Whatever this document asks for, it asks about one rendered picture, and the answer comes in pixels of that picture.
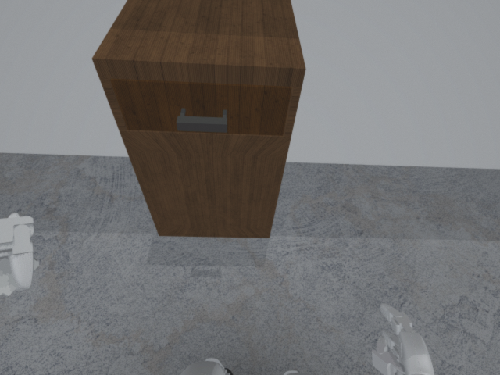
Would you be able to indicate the handle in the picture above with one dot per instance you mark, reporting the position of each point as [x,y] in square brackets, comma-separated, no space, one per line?
[201,123]

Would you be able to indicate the left robot hand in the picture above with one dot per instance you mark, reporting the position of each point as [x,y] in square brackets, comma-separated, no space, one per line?
[17,254]

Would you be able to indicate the cabinet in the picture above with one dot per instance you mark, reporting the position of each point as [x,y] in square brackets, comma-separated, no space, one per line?
[206,184]

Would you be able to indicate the right robot hand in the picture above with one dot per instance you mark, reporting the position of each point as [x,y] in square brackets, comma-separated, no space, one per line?
[410,354]

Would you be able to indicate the drawer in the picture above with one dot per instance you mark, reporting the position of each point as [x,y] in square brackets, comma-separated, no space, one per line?
[155,105]

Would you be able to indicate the robot left shin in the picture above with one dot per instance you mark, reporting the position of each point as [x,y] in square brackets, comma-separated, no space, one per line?
[214,360]

